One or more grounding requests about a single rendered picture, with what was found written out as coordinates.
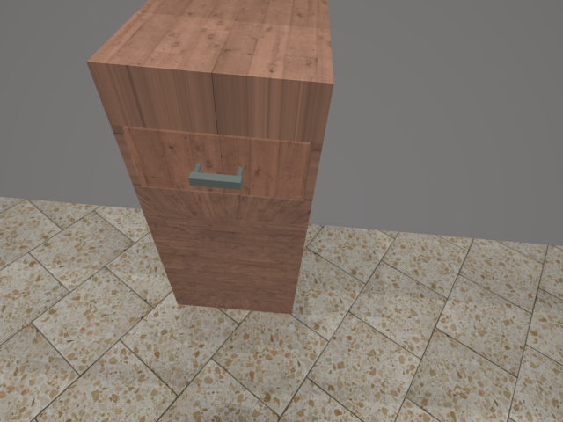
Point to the cabinet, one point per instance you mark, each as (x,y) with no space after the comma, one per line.
(253,68)

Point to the handle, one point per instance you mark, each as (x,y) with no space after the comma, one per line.
(198,178)

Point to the drawer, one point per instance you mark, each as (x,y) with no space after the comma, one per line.
(272,168)

